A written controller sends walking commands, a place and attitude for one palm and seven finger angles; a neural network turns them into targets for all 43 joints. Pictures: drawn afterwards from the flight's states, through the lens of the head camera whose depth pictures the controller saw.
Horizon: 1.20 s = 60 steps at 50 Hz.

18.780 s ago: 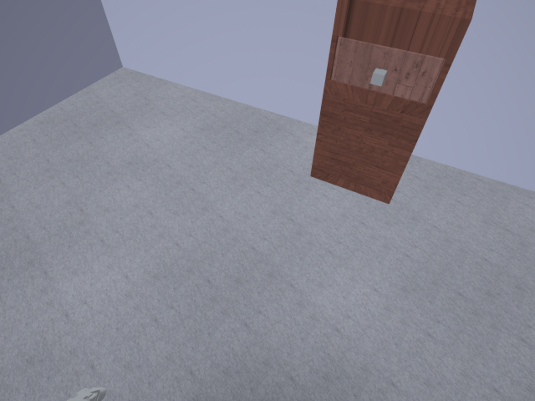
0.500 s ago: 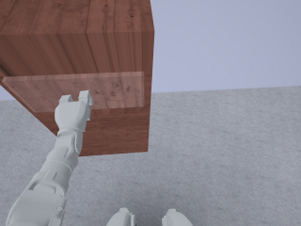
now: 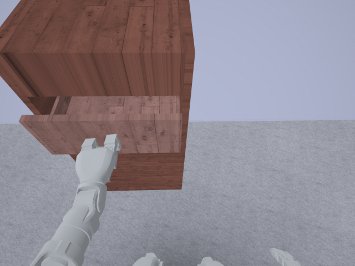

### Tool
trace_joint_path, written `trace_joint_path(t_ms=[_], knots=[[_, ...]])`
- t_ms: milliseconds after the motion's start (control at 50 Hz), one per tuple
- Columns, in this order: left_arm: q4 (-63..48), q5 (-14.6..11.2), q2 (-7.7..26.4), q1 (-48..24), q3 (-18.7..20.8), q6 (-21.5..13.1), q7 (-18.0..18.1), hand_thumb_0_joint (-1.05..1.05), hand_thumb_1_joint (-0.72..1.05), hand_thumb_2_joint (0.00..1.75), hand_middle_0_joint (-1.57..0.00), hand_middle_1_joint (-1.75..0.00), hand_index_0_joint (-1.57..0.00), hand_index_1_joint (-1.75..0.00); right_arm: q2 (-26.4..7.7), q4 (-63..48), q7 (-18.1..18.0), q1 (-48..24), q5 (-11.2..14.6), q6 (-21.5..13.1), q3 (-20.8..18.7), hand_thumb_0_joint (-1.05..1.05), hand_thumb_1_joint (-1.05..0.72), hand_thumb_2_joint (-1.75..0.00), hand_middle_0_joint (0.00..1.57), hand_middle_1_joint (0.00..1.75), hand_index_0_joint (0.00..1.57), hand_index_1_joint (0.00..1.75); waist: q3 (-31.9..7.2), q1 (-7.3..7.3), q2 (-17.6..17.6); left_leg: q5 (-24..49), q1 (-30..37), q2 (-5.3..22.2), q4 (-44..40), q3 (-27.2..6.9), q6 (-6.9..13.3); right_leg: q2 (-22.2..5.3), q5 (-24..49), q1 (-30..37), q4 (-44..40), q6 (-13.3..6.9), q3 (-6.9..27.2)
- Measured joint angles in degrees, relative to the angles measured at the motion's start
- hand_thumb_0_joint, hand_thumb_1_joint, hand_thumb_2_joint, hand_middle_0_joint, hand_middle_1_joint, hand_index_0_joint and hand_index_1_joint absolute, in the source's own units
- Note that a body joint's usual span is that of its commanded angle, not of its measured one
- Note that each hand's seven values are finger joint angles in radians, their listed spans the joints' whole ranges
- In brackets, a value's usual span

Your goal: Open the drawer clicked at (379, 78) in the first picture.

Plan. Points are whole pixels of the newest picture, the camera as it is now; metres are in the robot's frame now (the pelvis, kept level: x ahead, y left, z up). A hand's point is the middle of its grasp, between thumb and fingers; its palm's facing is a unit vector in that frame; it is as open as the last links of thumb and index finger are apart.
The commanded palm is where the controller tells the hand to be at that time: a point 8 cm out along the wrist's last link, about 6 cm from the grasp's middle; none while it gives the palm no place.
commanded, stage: pull the drawer open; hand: left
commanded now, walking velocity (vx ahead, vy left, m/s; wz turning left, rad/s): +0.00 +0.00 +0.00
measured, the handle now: (108, 151) +0.40 +0.19 -0.04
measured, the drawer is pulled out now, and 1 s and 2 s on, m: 0.07 0.19 0.30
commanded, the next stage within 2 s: none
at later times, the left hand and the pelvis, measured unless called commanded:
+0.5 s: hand (100, 197) +0.28 +0.20 -0.06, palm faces -0.02 -0.07 -1.00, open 8.0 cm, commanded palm +0.25 +0.19 +0.00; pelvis -0.01 -0.01 +0.00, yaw +0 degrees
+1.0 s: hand (97, 217) +0.24 +0.19 -0.06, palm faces -0.03 -0.09 -1.00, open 7.9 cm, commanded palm +0.20 +0.19 +0.00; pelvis -0.01 -0.01 -0.01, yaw +0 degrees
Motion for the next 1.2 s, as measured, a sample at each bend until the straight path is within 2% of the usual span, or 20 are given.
trace_joint_path(t_ms=[200, 500, 800, 1040, 1200], knots=[[-5.3, -0.3, -0.2, 5.8, -1.5, 1.2, 0.1, 0.03, 0.44, 0.67, -0.41, -1.35, -0.26, -1.35, 0.1, -0.6, 0.1, -0.5, 0.0, -0.1, 0.3, 0.01, -0.91, -0.9, 0.2, 0.3, 0.21, 0.3, 0.3, 0.53, 0.1, 0.0, 1.0, -0.1, 0.2, -0.1, -0.2, -0.1, -0.2, 1.0, 0.5, -0.2, -0.1], [-12.3, -0.3, -0.6, 14.5, -2.2, 1.1, 0.7, 0.04, 0.45, 0.66, -0.41, -1.35, -0.26, -1.35, -0.2, -1.0, 0.2, -1.3, -0.3, -0.7, 0.6, 0.01, -0.91, -0.9, 0.2, 0.3, 0.21, 0.3, 0.4, 1.22, 0.3, 0.0, 1.9, -0.2, 0.9, 0.0, -0.5, -0.2, -0.6, 1.5, 1.9, -0.5, -0.1], [-15.6, -0.6, -0.6, 18.1, -3.1, 1.4, 0.7, 0.04, 0.46, 0.65, -0.41, -1.35, -0.26, -1.35, 0.0, -2.0, 0.0, -3.3, -0.3, -1.4, 1.1, 0.01, -0.91, -0.9, 0.2, 0.3, 0.21, 0.3, 0.9, 2.18, 0.2, 0.1, 2.1, -0.4, 1.6, -0.2, -0.8, -0.4, -0.9, 1.5, 3.2, -0.9, -0.4], [-23.3, -0.5, -0.7, 27.4, -2.1, 0.1, 1.2, 0.07, 0.47, 0.64, -0.41, -1.34, -0.26, -1.35, -0.2, -3.4, 1.1, -3.7, -0.7, -1.5, 1.4, 0.01, -0.91, -0.9, 0.2, 0.3, 0.2, 0.3, 0.4, 2.25, -0.1, -0.8, 2.4, -0.2, 2.1, 0.4, -0.9, -0.1, -1.7, 1.5, 4.0, -1.0, 0.2], [-28.8, 0.0, -0.7, 33.7, -2.3, -1.2, 1.9, 0.07, 0.46, 0.65, -0.41, -1.34, -0.27, -1.35, -0.4, -4.4, 1.7, -4.4, -1.2, -1.6, 1.6, 0.01, -0.91, -0.9, 0.2, 0.3, 0.2, 0.3, 0.1, 3.04, -0.2, -1.7, 1.5, -0.3, 3.6, 0.4, -0.9, -0.3, -2.8, 0.5, 5.7, -1.1, 0.1]])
